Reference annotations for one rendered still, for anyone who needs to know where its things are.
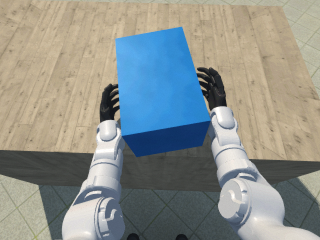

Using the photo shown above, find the robot right forearm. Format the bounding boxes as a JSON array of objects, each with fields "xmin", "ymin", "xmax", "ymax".
[{"xmin": 207, "ymin": 106, "xmax": 272, "ymax": 188}]

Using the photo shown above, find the pedestal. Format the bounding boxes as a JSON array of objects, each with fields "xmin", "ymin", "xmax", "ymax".
[{"xmin": 0, "ymin": 0, "xmax": 320, "ymax": 192}]

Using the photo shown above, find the left robot hand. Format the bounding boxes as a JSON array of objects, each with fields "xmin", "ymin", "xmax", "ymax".
[{"xmin": 99, "ymin": 83, "xmax": 120, "ymax": 123}]

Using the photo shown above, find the carton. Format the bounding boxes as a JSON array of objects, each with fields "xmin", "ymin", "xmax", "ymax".
[{"xmin": 115, "ymin": 27, "xmax": 211, "ymax": 157}]

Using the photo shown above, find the right robot upper arm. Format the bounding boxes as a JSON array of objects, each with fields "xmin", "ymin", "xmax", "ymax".
[{"xmin": 218, "ymin": 177, "xmax": 320, "ymax": 240}]

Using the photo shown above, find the left robot upper arm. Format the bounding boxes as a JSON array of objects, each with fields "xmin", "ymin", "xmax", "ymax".
[{"xmin": 57, "ymin": 196, "xmax": 125, "ymax": 240}]

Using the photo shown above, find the right robot hand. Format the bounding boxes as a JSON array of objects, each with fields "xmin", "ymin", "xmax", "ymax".
[{"xmin": 196, "ymin": 67, "xmax": 227, "ymax": 111}]

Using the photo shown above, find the robot left forearm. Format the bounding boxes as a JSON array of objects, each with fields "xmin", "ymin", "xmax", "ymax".
[{"xmin": 62, "ymin": 120, "xmax": 125, "ymax": 239}]

